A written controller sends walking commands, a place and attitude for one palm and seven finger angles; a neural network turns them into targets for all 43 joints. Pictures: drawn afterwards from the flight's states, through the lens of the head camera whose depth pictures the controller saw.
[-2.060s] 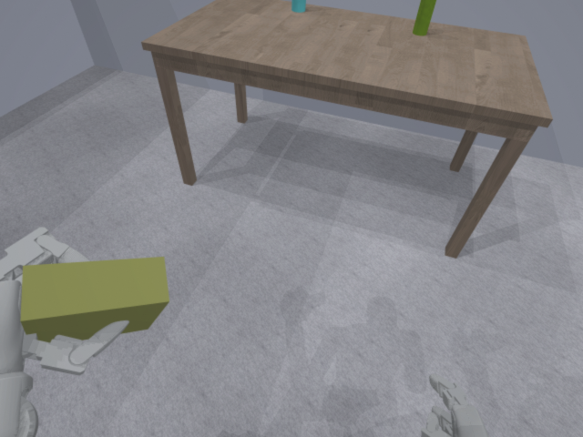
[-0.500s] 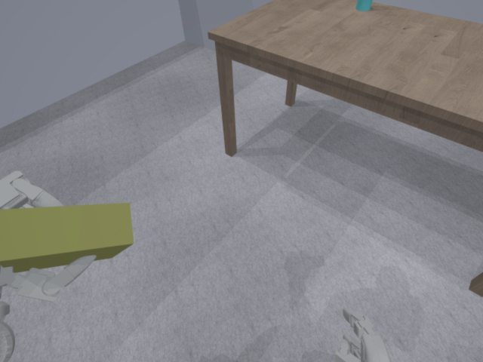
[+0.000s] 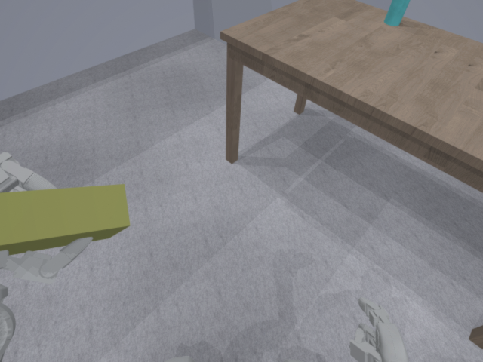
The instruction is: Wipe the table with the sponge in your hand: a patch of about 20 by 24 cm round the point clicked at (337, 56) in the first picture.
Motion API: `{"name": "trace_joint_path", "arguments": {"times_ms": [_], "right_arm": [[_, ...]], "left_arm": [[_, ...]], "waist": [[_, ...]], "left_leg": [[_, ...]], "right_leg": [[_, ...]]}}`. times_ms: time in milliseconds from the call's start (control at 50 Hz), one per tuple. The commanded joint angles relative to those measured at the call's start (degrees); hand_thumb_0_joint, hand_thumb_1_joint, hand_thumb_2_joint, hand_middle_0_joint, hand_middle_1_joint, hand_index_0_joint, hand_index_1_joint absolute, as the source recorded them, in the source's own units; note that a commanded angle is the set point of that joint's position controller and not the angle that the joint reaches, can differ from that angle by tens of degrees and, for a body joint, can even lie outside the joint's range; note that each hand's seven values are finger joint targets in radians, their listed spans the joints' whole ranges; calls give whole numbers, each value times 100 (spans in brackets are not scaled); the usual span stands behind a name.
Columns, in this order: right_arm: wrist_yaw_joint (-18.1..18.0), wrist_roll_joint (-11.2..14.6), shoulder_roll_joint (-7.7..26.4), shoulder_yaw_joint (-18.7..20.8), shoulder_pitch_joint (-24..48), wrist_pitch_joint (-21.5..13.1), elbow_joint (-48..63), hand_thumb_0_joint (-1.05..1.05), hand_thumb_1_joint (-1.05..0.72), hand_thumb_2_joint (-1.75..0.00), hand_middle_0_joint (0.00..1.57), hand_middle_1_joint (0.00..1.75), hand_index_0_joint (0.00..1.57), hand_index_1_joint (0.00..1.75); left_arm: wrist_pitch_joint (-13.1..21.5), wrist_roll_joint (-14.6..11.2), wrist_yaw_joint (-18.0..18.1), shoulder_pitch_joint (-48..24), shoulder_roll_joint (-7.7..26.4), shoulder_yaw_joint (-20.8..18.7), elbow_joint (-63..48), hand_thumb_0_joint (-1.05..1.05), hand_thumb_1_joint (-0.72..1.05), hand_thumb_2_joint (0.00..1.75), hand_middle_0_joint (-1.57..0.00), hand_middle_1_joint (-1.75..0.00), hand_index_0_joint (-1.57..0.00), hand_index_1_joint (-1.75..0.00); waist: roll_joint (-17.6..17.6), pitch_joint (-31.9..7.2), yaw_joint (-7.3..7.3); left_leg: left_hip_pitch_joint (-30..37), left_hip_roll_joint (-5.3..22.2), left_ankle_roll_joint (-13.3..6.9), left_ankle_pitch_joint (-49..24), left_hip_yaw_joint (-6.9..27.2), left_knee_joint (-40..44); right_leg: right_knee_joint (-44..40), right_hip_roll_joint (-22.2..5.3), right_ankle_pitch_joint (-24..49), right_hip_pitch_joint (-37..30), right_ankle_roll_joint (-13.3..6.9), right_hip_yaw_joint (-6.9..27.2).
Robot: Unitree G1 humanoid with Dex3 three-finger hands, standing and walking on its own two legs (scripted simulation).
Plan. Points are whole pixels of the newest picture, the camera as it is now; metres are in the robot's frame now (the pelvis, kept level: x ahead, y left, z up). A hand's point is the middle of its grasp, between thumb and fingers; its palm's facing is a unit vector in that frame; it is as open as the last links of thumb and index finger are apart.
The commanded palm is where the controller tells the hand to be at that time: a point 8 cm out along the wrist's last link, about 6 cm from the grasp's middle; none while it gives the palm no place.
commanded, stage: walk to a spot facing it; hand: left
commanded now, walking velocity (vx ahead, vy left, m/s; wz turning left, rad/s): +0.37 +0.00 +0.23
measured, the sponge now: (80, 218) +0.25 +0.21 +0.17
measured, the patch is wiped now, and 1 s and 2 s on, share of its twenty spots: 0.00 0.00 0.00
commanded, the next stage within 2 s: none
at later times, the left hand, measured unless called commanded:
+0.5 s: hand (93, 168) +0.31 +0.21 +0.19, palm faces +0.53 -0.72 -0.45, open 9.1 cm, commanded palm +0.24 +0.25 +0.20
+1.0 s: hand (80, 137) +0.35 +0.24 +0.20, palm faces +0.74 -0.49 -0.47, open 9.1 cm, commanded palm +0.30 +0.25 +0.20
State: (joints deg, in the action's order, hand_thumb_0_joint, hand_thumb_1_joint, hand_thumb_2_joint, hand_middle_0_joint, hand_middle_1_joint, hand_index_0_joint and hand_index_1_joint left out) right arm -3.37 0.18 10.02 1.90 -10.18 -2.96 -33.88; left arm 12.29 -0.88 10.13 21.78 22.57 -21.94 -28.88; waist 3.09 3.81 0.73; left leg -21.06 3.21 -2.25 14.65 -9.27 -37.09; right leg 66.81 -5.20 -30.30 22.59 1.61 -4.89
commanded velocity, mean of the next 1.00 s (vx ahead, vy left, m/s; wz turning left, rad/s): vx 0.27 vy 0.00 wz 0.50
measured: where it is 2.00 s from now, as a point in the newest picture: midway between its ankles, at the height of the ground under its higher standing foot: (270, 354)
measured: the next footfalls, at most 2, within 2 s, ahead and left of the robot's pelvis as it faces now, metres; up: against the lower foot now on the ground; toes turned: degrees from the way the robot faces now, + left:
right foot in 0.24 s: +0.16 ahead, -0.17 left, +0.00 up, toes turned -6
left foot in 0.62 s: +0.26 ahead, +0.10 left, +0.00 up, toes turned +24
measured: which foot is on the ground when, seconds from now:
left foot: down 0.00-0.24, up 0.26-0.60, down 0.62-0.96, up 0.98-1.00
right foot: up 0.00-0.22, down 0.24-0.62, up 0.64-0.94, down 0.96-1.00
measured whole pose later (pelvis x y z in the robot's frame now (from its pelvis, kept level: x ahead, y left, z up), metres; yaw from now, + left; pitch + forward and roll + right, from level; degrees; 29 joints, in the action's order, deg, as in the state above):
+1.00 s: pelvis +0.27 -0.07 +0.00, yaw +26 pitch -1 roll -1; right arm -3.2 0.6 8.0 -1.7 -13.2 -5.0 -35.6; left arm 10.4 -1.6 8.1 26.2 21.3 -22.2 -30.8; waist -4.1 2.2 -3.1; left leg -21.7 4.2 0.8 24.1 2.1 -44.5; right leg 34.4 -4.3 -12.7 19.6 1.5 -10.1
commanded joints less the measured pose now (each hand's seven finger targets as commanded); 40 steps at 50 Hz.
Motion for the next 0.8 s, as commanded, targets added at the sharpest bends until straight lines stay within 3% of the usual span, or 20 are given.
{"name": "trace_joint_path", "arguments": {"times_ms": [0,60,100,180,200,220,240,260,300,360,420,480,540,560,580,600,620,660,700,780], "right_arm": [[58,55,712,170,246,-424,730,0,-90,-90,20,30,20,30],[35,19,695,115,218,-536,689,0,-90,-90,20,30,20,30],[-20,16,708,102,137,-559,630,0,-90,-90,20,30,20,30],[-145,20,684,55,154,-480,572,0,-90,-90,20,30,20,30],[-158,42,603,37,139,-439,566,0,-90,-90,20,30,20,30],[-143,40,429,-10,175,-384,619,0,-90,-90,20,30,20,30],[-126,-3,654,8,562,-479,718,0,-90,-90,20,30,20,30],[-100,-19,698,34,474,-494,609,0,-90,-90,20,30,20,30],[-65,-23,673,-33,517,-335,494,0,-90,-90,20,30,20,30],[-50,-34,716,40,556,-224,591,0,-90,-90,20,30,20,30],[-28,-48,603,84,440,-167,823,0,-90,-90,20,30,20,30],[6,-45,562,143,306,-166,1074,0,-90,-90,20,30,20,30],[-40,-25,601,220,-31,-176,1073,0,-90,-90,20,30,20,30],[-80,-10,711,285,-97,-193,1077,0,-90,-90,20,30,20,30],[-71,-18,844,326,28,-219,1094,0,-90,-90,20,30,20,30],[32,34,892,273,70,-297,1126,0,-90,-90,20,30,20,30],[78,74,952,292,76,-360,1002,0,-90,-90,20,30,20,30],[93,137,925,373,253,-297,912,0,-90,-90,20,30,20,30],[121,138,777,298,284,-363,870,0,-90,-90,20,30,20,30],[125,76,712,171,202,-550,791,0,-90,-90,20,30,20,30]], "left_arm": [[483,-52,-29,348,815,-633,-2037,0,10,130,-120,-160,-120,-160],[464,-112,-42,657,645,-621,-1727,0,10,130,-120,-160,-120,-160],[439,-124,-63,491,539,-540,-1352,0,10,130,-120,-160,-120,-160],[232,-47,-82,-84,513,-365,-719,0,10,130,-120,-160,-120,-160],[172,2,-83,-272,601,-341,-625,0,10,130,-120,-160,-120,-160],[67,59,-52,-319,869,-440,-550,0,10,130,-120,-160,-120,-160],[39,-49,-16,-599,1043,-545,-702,0,10,130,-120,-160,-120,-160],[124,-35,-44,-642,990,-477,-713,0,10,130,-120,-160,-120,-160],[250,-11,-98,-366,926,-471,-936,0,10,130,-120,-160,-120,-160],[323,34,-30,-198,947,-563,-1377,0,10,130,-120,-160,-120,-160],[324,-33,76,403,966,-765,-1512,0,10,130,-120,-160,-120,-160],[284,-78,193,626,892,-854,-1793,0,10,130,-120,-160,-120,-160],[252,-104,255,429,795,-708,-1845,0,10,130,-120,-160,-120,-160],[336,-91,267,269,861,-735,-1933,0,10,130,-120,-160,-120,-160],[461,-110,252,280,811,-734,-1997,0,10,130,-120,-160,-120,-160],[536,-106,235,66,925,-757,-2073,0,10,130,-120,-160,-120,-160],[483,-30,62,77,1180,-775,-1446,0,10,130,-120,-160,-120,-160],[453,-46,-19,188,1219,-1020,-1866,0,10,130,-120,-160,-120,-160],[461,-134,-64,506,1056,-974,-2395,0,10,130,-120,-160,-120,-160],[406,-265,-89,954,706,-848,-2203,0,10,130,-120,-160,-120,-160]], "waist": [[-1555,-879,-138],[-1747,-877,-147],[-1680,-786,-108],[-1046,-760,-147],[-226,-786,-182],[1574,-795,-267],[1711,-667,-356],[1243,-484,-226],[565,-312,-198],[384,-506,-140],[447,-750,-230],[749,-847,-366],[401,-1387,6],[-317,-1675,161],[-1926,-1747,133],[-2391,-1697,52],[-1578,-1281,75],[-1520,-1341,8],[-1668,-1207,-82],[-1917,-1157,-96]], "left_leg": [[1137,1624,-1046,-23,2267,2035],[417,1307,-775,180,1444,2176],[264,1245,-682,542,1198,2133],[-90,900,-356,1241,921,977],[-540,546,-195,1437,618,-262],[-1802,-193,61,1839,183,-2239],[-2382,-176,164,1745,834,-3401],[-2383,74,236,1296,1098,-3914],[-2321,288,387,827,1025,-4131],[-1953,414,422,694,759,-2993],[-1256,302,365,550,125,-1296],[-883,110,330,567,-307,-364],[696,-430,270,-151,-732,717],[1869,-263,76,-461,-307,943],[2746,1050,-665,-1713,1851,1193],[2989,2218,-1451,-3486,4009,1447],[2616,2270,-1477,-3032,4183,1469],[2057,2058,-1503,-1723,3507,1490],[1447,1603,-1182,-1157,2588,1636],[469,1187,-818,-732,1737,1917]], "right_leg": [[20,-325,489,1351,73,264],[-1437,-171,874,214,129,-229],[-2142,11,892,-264,187,-500],[-3636,243,1104,-1457,195,-751],[-4276,-254,618,-1801,-35,9],[-5110,-1677,57,-2324,-676,2321],[-5526,-2421,167,-2283,-1062,3411],[-5520,-2424,253,-2063,-1164,3289],[-5230,-2043,1449,-1842,-969,1670],[-4918,-1853,2998,-2046,-857,373],[-4649,-1718,3825,-2228,-813,-275],[-4325,-1715,4408,-2335,-828,-338],[-2634,-1398,4586,-1861,-475,-917],[-1303,-1169,4177,-1037,-222,-1018],[294,-356,1131,398,124,-887],[1253,165,-876,1455,151,-204],[1404,-62,-615,1899,115,385],[1426,-315,-185,2023,198,542],[690,-345,295,1765,257,344],[-1305,-99,906,302,310,-196]]}}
